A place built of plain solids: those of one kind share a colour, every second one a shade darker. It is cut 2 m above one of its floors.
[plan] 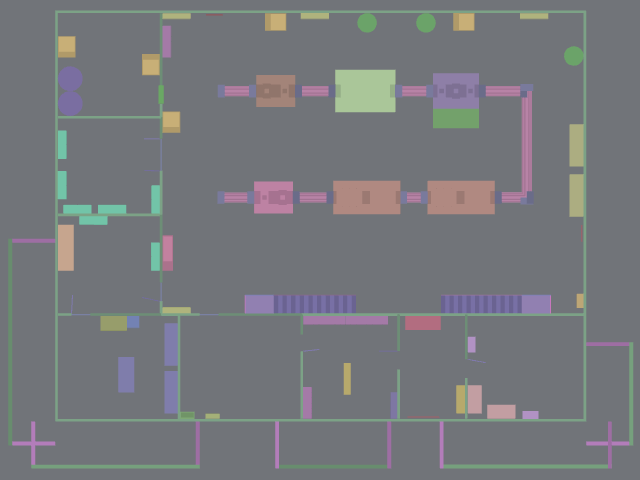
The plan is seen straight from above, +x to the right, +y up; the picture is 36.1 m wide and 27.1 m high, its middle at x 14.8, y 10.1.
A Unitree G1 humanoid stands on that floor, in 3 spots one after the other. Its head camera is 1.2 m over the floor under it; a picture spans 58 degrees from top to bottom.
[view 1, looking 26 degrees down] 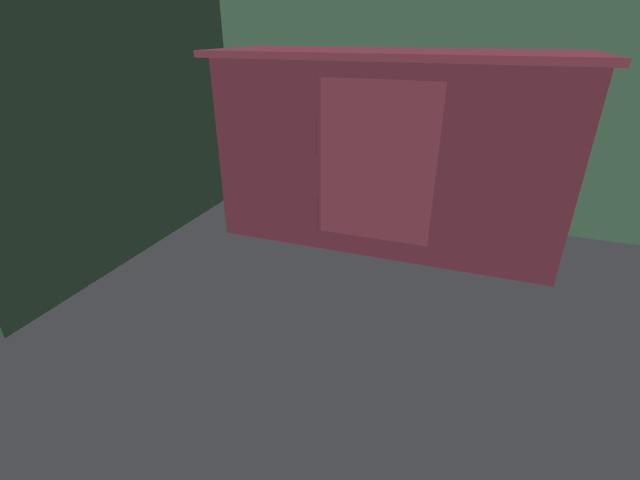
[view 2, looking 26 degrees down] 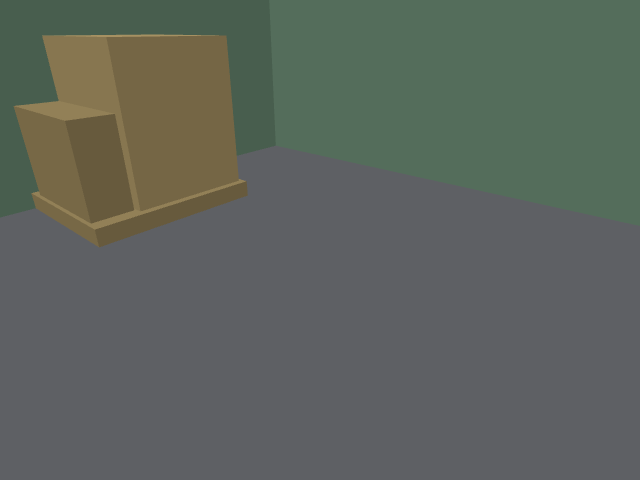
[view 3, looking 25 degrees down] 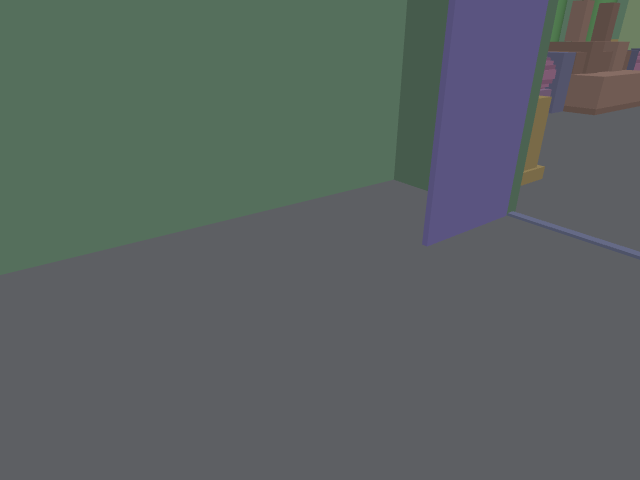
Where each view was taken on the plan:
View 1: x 21.10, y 2.90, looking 110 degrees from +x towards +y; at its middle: reception_desk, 2.61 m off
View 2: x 3.55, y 19.47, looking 130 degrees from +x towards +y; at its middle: ground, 2.74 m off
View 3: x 2.90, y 14.20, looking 54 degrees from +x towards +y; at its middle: ground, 2.84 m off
